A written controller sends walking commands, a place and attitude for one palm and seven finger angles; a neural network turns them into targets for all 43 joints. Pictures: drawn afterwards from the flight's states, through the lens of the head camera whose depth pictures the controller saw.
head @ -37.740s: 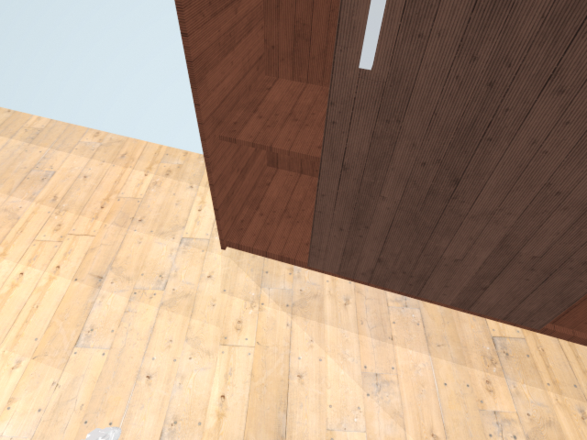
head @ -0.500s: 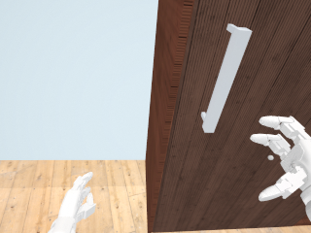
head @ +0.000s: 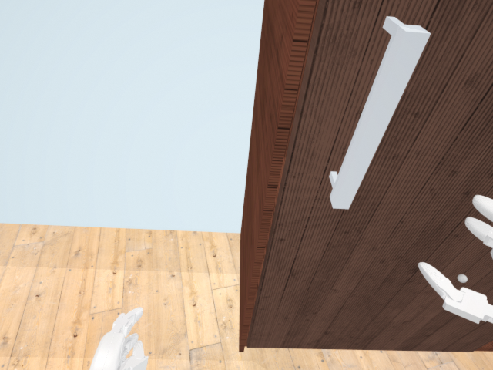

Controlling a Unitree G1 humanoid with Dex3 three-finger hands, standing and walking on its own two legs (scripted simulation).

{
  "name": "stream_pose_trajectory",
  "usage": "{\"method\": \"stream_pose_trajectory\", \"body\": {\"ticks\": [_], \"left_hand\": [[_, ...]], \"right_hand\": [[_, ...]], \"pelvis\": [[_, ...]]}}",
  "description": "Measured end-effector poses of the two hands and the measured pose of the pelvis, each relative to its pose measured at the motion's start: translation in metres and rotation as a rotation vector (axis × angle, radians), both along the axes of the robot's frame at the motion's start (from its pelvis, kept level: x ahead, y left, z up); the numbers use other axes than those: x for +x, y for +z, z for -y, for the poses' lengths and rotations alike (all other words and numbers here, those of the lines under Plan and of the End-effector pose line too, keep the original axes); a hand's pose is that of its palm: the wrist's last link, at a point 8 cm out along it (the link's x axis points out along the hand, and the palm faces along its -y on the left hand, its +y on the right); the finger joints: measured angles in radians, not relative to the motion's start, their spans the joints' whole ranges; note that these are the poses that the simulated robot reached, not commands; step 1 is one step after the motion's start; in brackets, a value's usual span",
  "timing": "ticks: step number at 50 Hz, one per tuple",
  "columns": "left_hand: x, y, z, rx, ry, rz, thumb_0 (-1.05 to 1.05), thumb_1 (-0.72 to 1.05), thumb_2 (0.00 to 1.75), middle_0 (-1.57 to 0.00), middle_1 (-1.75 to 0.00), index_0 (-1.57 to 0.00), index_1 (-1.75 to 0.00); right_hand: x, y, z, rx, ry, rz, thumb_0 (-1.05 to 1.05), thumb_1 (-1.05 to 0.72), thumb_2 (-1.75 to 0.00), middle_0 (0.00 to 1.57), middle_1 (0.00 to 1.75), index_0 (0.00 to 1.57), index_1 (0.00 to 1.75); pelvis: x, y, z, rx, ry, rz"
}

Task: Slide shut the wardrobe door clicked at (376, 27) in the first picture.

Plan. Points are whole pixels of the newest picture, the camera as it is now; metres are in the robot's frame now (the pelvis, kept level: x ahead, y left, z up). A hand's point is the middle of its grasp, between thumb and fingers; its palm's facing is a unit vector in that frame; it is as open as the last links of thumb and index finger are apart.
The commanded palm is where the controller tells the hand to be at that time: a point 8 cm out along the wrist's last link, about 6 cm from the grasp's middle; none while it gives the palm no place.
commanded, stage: draw the hand back to the body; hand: right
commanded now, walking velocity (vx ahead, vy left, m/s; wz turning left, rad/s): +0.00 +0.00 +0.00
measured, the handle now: (362, 125) +0.36 -0.14 +0.27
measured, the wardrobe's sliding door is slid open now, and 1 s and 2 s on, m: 0.01 0.01 0.01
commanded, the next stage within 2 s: step back with the hand held close in 0.58 s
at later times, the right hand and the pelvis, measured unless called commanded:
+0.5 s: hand (478, 286) +0.19 -0.27 +0.16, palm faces +0.48 +0.80 -0.35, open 7.5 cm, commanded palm +0.14 -0.30 +0.18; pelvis +0.01 -0.01 +0.00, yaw -1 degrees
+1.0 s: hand (466, 288) +0.19 -0.26 +0.15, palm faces +0.35 +0.81 -0.47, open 7.4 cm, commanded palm +0.13 -0.31 +0.18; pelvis -0.02 -0.01 +0.00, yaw +1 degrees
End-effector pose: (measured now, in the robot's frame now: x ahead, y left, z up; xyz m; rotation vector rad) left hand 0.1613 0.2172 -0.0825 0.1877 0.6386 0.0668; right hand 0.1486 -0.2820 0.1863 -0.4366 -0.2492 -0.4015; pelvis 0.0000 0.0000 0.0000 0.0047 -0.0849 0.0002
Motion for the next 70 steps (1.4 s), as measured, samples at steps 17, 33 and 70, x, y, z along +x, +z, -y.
{"method": "stream_pose_trajectory", "body": {"ticks": [17,33,70], "left_hand": [[0.039,0.02,0.016,0.021,-0.05,0.067,0.01,0.91,0.9,-0.2,-0.3,-0.2,-0.3],[0.025,0.011,0.013,0.004,-0.047,0.022,0.01,0.91,0.9,-0.2,-0.3,-0.2,-0.3],[-0.076,0.001,0.022,0.09,0.021,-0.07,0.01,0.91,0.9,-0.2,-0.3,-0.2,-0.3]], "right_hand": [[-0.006,-0.014,0.024,0.04,-0.082,-0.058,0.01,-0.79,-0.85,0.21,0.37,0.21,0.36],[-0.008,-0.01,0.015,0.035,-0.078,-0.064,0.02,-0.89,-0.9,0.21,0.31,0.21,0.3],[-0.071,-0.014,0.046,-0.093,-0.017,0.04,0.01,-0.89,-0.9,0.21,0.31,0.21,0.3]], "pelvis": [[0.009,0.001,0.01,0.003,-0.006,-0.004],[0.005,0.002,0.002,0.003,-0.008,0.004],[-0.079,-0.014,0.031,0.029,0.008,-0.085]]}}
